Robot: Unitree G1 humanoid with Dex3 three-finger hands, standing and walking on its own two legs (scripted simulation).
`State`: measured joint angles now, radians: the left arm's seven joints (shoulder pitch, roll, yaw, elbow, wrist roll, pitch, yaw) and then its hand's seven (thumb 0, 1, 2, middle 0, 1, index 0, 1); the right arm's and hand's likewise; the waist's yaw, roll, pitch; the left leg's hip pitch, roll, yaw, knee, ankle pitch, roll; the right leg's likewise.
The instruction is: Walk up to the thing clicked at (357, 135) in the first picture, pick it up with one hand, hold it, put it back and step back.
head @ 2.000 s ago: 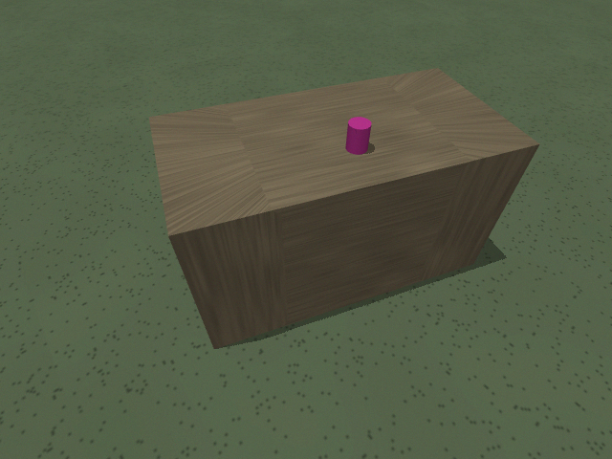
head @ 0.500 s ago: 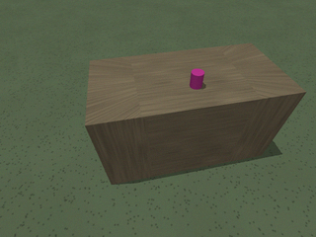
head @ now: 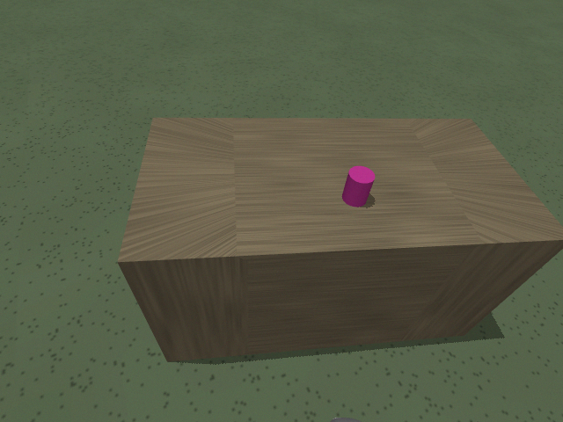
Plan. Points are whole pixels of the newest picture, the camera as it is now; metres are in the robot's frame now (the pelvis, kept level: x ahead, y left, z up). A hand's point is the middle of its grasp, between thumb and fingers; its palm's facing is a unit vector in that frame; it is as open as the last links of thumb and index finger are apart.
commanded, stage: walk up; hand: right
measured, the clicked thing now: (357, 186) +0.70 -0.20 -0.12
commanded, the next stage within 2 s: none
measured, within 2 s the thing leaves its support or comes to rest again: neither
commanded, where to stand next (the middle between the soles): +0.20 -0.05 m, yaw +7 degrees
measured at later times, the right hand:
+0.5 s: hand (486, 390) +0.23 -0.36 -0.15, palm faces -0.19 +0.92 -0.34, open 7.4 cm
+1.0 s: hand (452, 358) +0.28 -0.32 -0.15, palm faces -0.19 +0.92 -0.35, open 7.4 cm
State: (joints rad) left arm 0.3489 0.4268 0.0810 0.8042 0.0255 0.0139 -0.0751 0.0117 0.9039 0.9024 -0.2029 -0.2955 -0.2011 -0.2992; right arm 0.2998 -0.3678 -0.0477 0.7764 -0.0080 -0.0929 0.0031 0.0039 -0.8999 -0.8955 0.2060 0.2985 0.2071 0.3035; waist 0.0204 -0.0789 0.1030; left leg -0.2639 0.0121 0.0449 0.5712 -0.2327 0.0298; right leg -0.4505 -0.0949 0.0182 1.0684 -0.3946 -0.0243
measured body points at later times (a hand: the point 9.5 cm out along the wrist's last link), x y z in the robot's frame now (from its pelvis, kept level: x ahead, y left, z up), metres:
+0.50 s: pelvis +0.12 -0.11 +0.00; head +0.17 -0.13 +0.45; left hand +0.12 +0.21 -0.10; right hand +0.24 -0.41 -0.13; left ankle +0.17 +0.04 -0.69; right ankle +0.13 -0.21 -0.73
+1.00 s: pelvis +0.12 -0.08 -0.01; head +0.15 -0.09 +0.44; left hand +0.13 +0.25 -0.12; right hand +0.29 -0.36 -0.13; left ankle +0.16 +0.02 -0.73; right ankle +0.15 -0.21 -0.73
